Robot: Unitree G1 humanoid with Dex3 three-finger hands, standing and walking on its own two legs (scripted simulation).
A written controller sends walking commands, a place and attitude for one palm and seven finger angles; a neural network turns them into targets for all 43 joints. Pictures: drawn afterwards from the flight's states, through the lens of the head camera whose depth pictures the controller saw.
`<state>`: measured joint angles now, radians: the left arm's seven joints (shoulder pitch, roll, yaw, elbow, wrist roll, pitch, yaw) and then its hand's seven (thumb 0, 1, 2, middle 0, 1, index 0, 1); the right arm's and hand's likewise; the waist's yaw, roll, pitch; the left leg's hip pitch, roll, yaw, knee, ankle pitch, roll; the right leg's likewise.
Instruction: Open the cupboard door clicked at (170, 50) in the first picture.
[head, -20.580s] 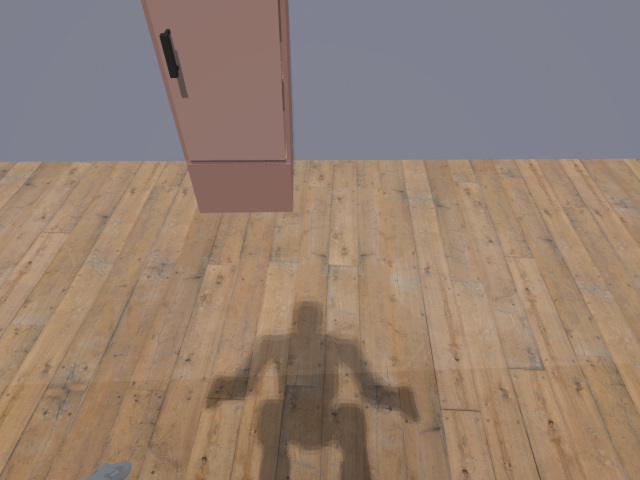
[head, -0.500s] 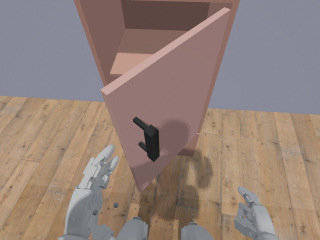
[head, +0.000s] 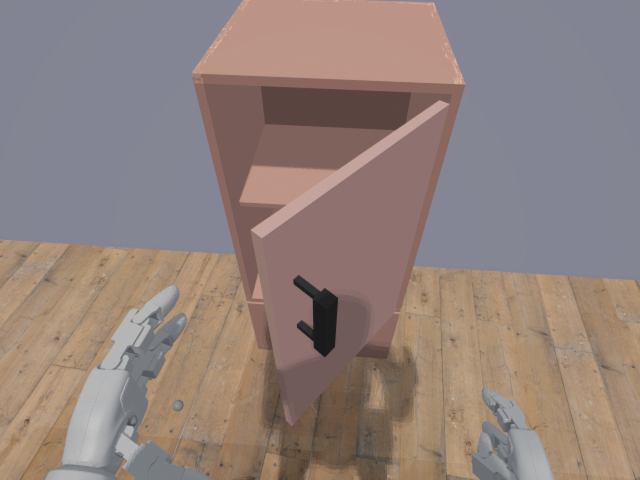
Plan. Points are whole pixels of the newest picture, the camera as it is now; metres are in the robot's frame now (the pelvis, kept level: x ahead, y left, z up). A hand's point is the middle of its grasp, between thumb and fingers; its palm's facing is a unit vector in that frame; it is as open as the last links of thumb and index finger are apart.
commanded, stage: draw the hand back to the body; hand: left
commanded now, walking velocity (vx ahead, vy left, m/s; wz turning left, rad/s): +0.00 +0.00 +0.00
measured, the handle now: (313, 316) +0.33 +0.04 +0.02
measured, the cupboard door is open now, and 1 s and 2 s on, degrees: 52 52 52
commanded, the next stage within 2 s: step back with the hand held close in 1.04 s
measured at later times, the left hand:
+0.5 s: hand (49, 330) +0.21 +0.25 +0.18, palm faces +0.36 -0.85 -0.40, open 11.0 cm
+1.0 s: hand (38, 313) +0.21 +0.25 +0.21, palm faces +0.42 -0.82 -0.40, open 7.5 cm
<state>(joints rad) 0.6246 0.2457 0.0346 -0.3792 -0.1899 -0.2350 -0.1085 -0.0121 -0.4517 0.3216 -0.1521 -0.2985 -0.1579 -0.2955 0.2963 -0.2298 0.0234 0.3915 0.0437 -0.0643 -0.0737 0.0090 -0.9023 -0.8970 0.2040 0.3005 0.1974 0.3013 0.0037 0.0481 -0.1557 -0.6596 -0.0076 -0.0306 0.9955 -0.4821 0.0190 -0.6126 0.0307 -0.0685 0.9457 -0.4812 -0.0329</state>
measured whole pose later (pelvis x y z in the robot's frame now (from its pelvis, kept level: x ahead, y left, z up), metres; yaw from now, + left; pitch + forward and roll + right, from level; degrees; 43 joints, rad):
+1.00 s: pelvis +0.03 -0.01 +0.06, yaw +0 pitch -4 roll +0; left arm 0.50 0.34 0.31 -0.41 -0.07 -0.04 0.11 0.02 0.88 0.89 -0.21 -0.30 -0.21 -0.30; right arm 0.20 -0.23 0.03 0.63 0.00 -0.08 -0.09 0.01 -0.90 -0.90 0.20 0.30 0.20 0.30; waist 0.06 0.06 0.00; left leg -0.10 -0.01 -0.02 0.43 -0.26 0.01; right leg -0.07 0.03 -0.04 0.39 -0.26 -0.04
